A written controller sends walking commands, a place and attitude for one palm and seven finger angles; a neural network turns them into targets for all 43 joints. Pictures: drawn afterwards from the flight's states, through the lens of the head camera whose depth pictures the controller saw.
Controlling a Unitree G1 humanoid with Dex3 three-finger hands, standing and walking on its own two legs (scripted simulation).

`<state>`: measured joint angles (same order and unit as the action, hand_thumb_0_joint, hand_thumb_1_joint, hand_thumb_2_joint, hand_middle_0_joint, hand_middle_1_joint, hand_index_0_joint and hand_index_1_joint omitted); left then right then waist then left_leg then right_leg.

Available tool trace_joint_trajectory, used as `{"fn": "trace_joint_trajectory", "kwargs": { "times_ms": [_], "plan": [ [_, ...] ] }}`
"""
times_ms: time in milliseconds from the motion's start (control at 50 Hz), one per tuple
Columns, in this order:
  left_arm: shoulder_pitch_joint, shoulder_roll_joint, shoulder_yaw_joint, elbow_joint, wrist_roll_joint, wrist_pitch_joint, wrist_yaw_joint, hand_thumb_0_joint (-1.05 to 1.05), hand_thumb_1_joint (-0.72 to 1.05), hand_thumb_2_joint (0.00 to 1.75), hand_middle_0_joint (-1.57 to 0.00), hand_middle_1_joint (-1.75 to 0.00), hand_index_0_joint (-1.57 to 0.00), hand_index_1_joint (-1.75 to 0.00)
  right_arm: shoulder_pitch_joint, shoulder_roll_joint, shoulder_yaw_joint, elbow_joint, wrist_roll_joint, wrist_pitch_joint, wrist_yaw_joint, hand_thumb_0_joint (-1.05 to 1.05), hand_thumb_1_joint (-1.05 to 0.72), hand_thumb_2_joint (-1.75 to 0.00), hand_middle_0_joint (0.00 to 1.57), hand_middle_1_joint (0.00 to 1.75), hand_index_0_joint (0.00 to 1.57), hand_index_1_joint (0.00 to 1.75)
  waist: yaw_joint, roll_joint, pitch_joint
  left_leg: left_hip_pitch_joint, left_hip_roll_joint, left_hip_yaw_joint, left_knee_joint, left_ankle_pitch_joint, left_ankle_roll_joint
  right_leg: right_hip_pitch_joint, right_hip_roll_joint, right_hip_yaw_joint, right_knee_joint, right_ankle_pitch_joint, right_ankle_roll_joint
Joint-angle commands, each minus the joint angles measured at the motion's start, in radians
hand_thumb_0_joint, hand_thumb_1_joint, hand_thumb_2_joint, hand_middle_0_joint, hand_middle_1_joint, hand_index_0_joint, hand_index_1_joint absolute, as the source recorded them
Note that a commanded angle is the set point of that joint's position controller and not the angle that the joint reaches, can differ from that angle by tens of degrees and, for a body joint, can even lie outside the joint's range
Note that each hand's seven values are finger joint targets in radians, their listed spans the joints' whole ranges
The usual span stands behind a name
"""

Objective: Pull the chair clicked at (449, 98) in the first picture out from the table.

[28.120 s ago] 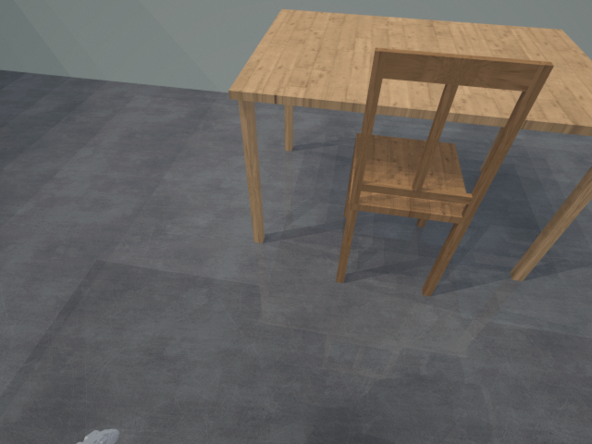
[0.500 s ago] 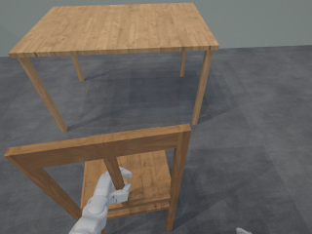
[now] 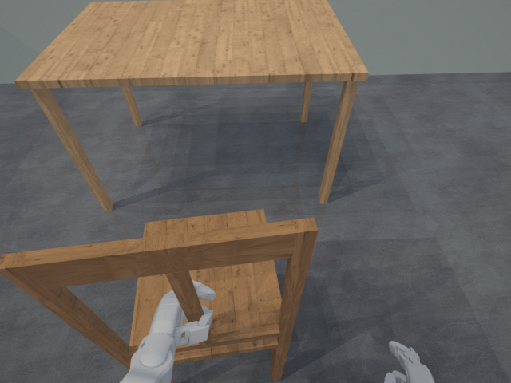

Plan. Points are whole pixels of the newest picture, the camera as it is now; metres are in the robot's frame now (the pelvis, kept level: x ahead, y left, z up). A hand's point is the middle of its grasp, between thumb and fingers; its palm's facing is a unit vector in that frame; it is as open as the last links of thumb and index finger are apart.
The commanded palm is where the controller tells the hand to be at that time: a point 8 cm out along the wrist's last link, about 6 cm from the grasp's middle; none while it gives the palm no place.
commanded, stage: stop walking, hand still on the chair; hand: left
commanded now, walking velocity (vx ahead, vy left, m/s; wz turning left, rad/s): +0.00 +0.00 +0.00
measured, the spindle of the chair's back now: (193, 311) +0.25 +0.13 -0.07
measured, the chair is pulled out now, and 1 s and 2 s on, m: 0.67 0.67 0.67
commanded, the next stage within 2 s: open the thumb and straighten the fingers in 0.12 s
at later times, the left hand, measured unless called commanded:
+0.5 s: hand (198, 318) +0.24 +0.12 -0.07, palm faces -0.07 -0.99 -0.14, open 9.1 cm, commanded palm +0.22 +0.17 -0.05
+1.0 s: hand (192, 319) +0.24 +0.13 -0.07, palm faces -0.02 -0.99 -0.15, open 17.2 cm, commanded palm +0.22 +0.17 -0.05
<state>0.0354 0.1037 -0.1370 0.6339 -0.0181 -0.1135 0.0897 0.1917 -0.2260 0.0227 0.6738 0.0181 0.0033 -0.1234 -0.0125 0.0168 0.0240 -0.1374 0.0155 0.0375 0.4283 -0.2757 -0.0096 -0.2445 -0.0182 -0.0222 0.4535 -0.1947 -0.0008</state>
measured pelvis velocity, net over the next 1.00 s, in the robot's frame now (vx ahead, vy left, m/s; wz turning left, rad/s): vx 0.02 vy -0.01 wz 0.06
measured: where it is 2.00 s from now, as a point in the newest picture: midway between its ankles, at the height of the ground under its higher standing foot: outside the picture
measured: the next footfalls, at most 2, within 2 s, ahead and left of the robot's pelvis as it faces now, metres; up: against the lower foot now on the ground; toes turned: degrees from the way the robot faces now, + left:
none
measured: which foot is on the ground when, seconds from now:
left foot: down 0.00-1.00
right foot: down 0.00-1.00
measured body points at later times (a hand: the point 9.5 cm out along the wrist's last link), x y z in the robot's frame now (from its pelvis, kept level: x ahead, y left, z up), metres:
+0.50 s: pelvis -0.01 +0.00 -0.02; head +0.02 -0.01 +0.43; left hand +0.24 +0.17 -0.06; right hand +0.14 -0.24 -0.12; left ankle -0.03 +0.12 -0.74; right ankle +0.03 -0.12 -0.74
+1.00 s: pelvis +0.02 -0.01 -0.04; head +0.05 -0.02 +0.41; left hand +0.24 +0.18 -0.06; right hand +0.20 -0.24 -0.12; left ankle -0.03 +0.12 -0.74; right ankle +0.03 -0.12 -0.74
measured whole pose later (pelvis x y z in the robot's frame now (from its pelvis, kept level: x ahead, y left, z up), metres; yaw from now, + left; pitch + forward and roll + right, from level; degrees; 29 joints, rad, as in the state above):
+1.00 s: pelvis +0.02 -0.01 -0.04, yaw +3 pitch +10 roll +0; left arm 0.23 0.16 -0.10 0.10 -0.05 0.19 0.02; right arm 0.25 -0.25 0.03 0.52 0.04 -0.11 -0.07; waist -0.03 0.06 -0.11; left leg -0.51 0.01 -0.02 0.81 -0.47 -0.02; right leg -0.59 -0.04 -0.08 0.81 -0.39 -0.01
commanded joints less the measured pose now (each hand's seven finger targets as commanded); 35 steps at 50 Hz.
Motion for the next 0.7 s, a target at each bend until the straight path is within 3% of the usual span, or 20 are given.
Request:
{"fn": "trace_joint_trajectory", "kwargs": {
  "times_ms": [0,140,180,200,220,240,260,280,300,340,360,380,400,420,440,460,520,560,680],
  "plan": [
    [-0.183,0.083,0.037,-0.191,0.004,-0.039,0.013,0.0,0.9,0.9,-0.5,-1.45,-0.5,-1.45,-0.041,-0.096,-0.03,-0.126,-0.004,-0.032,-0.004,0.0,-0.9,-0.9,0.2,0.3,0.2,0.3,-0.006,-0.005,-0.168,0.025,0.091,-0.07,-0.049,0.208,0.024,0.078,-0.11,0.102,-0.07,0.212,-0.029],
    [-0.199,0.087,0.043,-0.189,0.002,-0.03,0.015,0.0,0.9,0.9,-0.5,-1.45,-0.5,-1.45,-0.046,-0.094,-0.026,-0.132,-0.002,-0.02,-0.007,0.0,-0.9,-0.9,0.2,0.3,0.2,0.3,-0.006,-0.037,-0.171,0.019,0.093,-0.072,-0.054,0.184,0.028,0.084,-0.11,0.101,-0.087,0.175,-0.026],
    [-0.186,0.101,0.054,-0.18,0.0,-0.028,0.017,0.0,0.9,0.9,-0.5,-1.45,-0.5,-1.45,-0.042,-0.097,-0.028,-0.125,-0.002,-0.02,-0.01,0.0,-0.9,-0.9,0.2,0.3,0.2,0.3,-0.005,-0.023,-0.172,0.022,0.094,-0.071,-0.059,0.17,0.029,0.08,-0.109,0.101,-0.094,0.157,-0.023],
    [-0.19,0.139,0.088,-0.278,0.003,-0.037,0.021,0.0,0.9,0.9,-0.5,-1.45,-0.5,-1.45,-0.05,-0.093,-0.03,-0.141,-0.003,-0.021,-0.008,0.0,-0.9,-0.9,0.2,0.3,0.2,0.3,0.001,-0.033,-0.174,0.02,0.092,-0.073,-0.057,0.172,0.032,0.094,-0.11,0.107,-0.096,0.169,-0.023],
    [-0.067,0.022,0.013,-0.143,-0.049,0.019,-0.013,0.0,0.78,0.84,-0.5,-1.45,-0.5,-1.45,-0.043,-0.129,-0.042,-0.14,0.046,-0.034,0.028,0.0,-0.9,-0.9,0.2,0.3,0.2,0.3,-0.051,-0.148,-0.146,-0.116,0.049,-0.032,-0.026,0.121,0.025,0.05,-0.063,-0.005,-0.02,0.111,-0.013],
    [-0.158,0.064,0.047,-0.239,-0.058,0.014,-0.031,0.0,0.66,0.78,-0.5,-1.45,-0.5,-1.45,-0.057,-0.133,-0.04,-0.154,0.047,-0.046,0.045,0.0,-0.9,-0.9,0.2,0.3,0.2,0.3,-0.033,-0.167,-0.146,-0.173,0.04,-0.031,-0.004,0.088,0.029,0.028,-0.053,-0.003,-0.001,0.088,-0.013],
    [-0.157,0.091,0.063,-0.25,-0.055,0.016,-0.04,0.0,0.54,0.73,-0.5,-1.45,-0.5,-1.45,-0.058,-0.137,-0.046,-0.153,0.045,-0.05,0.05,0.0,-0.9,-0.9,0.2,0.3,0.2,0.3,-0.036,-0.141,-0.157,-0.184,0.039,-0.028,0.004,0.082,0.03,0.029,-0.055,-0.003,0.01,0.081,-0.019],
    [-0.177,0.132,0.095,-0.337,-0.057,0.006,-0.042,0.0,0.42,0.67,-0.5,-1.45,-0.5,-1.45,-0.064,-0.134,-0.052,-0.168,0.045,-0.065,0.057,0.0,-0.9,-0.9,0.2,0.3,0.2,0.3,-0.023,-0.065,-0.202,-0.176,0.026,-0.022,0.022,0.07,0.03,0.021,-0.052,0.009,0.016,0.056,-0.015],
    [-0.115,0.106,0.073,-0.364,-0.054,0.011,-0.05,0.0,0.3,0.61,-0.5,-1.45,-0.5,-1.45,-0.07,-0.122,-0.051,-0.183,0.041,-0.082,0.064,0.0,-0.9,-0.9,0.2,0.3,0.2,0.3,-0.01,0.0,-0.222,-0.181,0.02,-0.016,0.037,0.065,0.027,0.009,-0.05,0.006,0.032,0.04,-0.017],
    [-0.149,0.079,0.036,-0.416,-0.043,0.02,-0.056,0.0,0.05,0.49,-0.5,-1.45,-0.5,-1.45,-0.063,-0.116,-0.043,-0.191,0.037,-0.103,0.075,0.0,-0.9,-0.9,0.2,0.3,0.2,0.3,-0.022,0.066,-0.228,-0.196,0.016,-0.019,0.061,0.065,0.021,-0.037,-0.044,-0.006,0.058,0.025,-0.023],
    [-0.135,0.06,0.009,-0.423,-0.042,0.035,-0.059,0.0,-0.07,0.43,-0.5,-1.45,-0.5,-1.45,-0.057,-0.117,-0.044,-0.195,0.039,-0.112,0.079,0.0,-0.9,-0.9,0.2,0.3,0.2,0.3,-0.031,0.053,-0.215,-0.206,0.019,-0.026,0.073,0.066,0.021,-0.056,-0.04,-0.01,0.066,0.022,-0.025],
    [-0.129,0.082,0.033,-0.416,-0.037,0.048,-0.053,0.0,-0.19,0.37,-0.5,-1.45,-0.5,-1.45,-0.043,-0.126,-0.047,-0.193,0.037,-0.118,0.08,0.0,-0.9,-0.9,0.2,0.3,0.2,0.3,-0.03,0.025,-0.232,-0.219,0.019,-0.03,0.089,0.059,0.022,-0.07,-0.036,-0.014,0.083,0.015,-0.021],
    [-0.095,0.068,0.029,-0.404,-0.035,0.065,-0.052,0.0,-0.31,0.32,-0.5,-1.45,-0.5,-1.45,-0.045,-0.128,-0.047,-0.201,0.035,-0.123,0.083,0.0,-0.9,-0.9,0.2,0.3,0.2,0.3,-0.024,0.012,-0.218,-0.247,0.018,-0.031,0.098,0.045,0.021,-0.085,-0.034,-0.019,0.098,0.003,-0.02],
    [-0.086,0.054,0.021,-0.41,-0.036,0.081,-0.048,0.0,-0.43,0.26,-0.47,-1.38,-0.47,-1.38,-0.042,-0.128,-0.047,-0.208,0.035,-0.127,0.085,0.0,-0.9,-0.9,0.2,0.3,0.2,0.3,-0.026,-0.007,-0.229,-0.26,0.017,-0.033,0.109,0.036,0.021,-0.097,-0.032,-0.023,0.11,-0.005,-0.018],
    [-0.126,0.173,0.132,-0.448,-0.037,0.092,-0.036,0.0,-0.55,0.2,-0.45,-1.3,-0.45,-1.3,-0.036,-0.146,-0.052,-0.209,0.034,-0.128,0.08,0.0,-0.9,-0.9,0.2,0.3,0.2,0.3,-0.012,-0.019,-0.268,-0.27,0.014,-0.036,0.115,0.036,0.022,-0.076,-0.034,-0.014,0.118,0.001,-0.016],
    [-0.095,0.167,0.129,-0.439,-0.041,0.11,-0.036,0.0,-0.55,0.2,-0.43,-1.23,-0.43,-1.23,-0.041,-0.146,-0.051,-0.212,0.032,-0.127,0.076,0.0,-0.9,-0.9,0.2,0.3,0.2,0.3,-0.008,-0.023,-0.261,-0.281,0.012,-0.033,0.119,0.028,0.023,-0.073,-0.033,-0.016,0.126,-0.007,-0.015],
    [-0.076,0.071,0.056,-0.485,-0.048,0.142,-0.043,0.0,-0.55,0.2,-0.35,-1.01,-0.35,-1.01,-0.039,-0.138,-0.047,-0.239,0.033,-0.145,0.071,0.0,-0.9,-0.9,0.2,0.3,0.2,0.3,-0.022,-0.054,-0.271,-0.294,0.009,-0.031,0.149,0.042,0.023,-0.103,-0.029,-0.028,0.156,0.012,-0.009],
    [-0.101,0.054,0.028,-0.511,-0.047,0.159,-0.048,0.0,-0.55,0.2,-0.3,-0.87,-0.3,-0.87,-0.03,-0.142,-0.048,-0.24,0.031,-0.153,0.068,0.0,-0.9,-0.9,0.2,0.3,0.2,0.3,-0.037,-0.06,-0.28,-0.29,0.011,-0.041,0.169,0.067,0.023,-0.124,-0.028,-0.036,0.174,0.032,-0.009],
    [-0.028,0.086,0.049,-0.617,-0.039,0.193,-0.045,0.0,-0.55,0.2,-0.15,-0.43,-0.15,-0.43,-0.004,-0.145,-0.049,-0.263,0.024,-0.175,0.058,0.0,-0.9,-0.9,0.2,0.3,0.2,0.3,-0.03,-0.06,-0.329,-0.302,0.003,-0.044,0.227,0.137,0.023,-0.126,-0.03,-0.04,0.227,0.116,-0.007]
  ]
}}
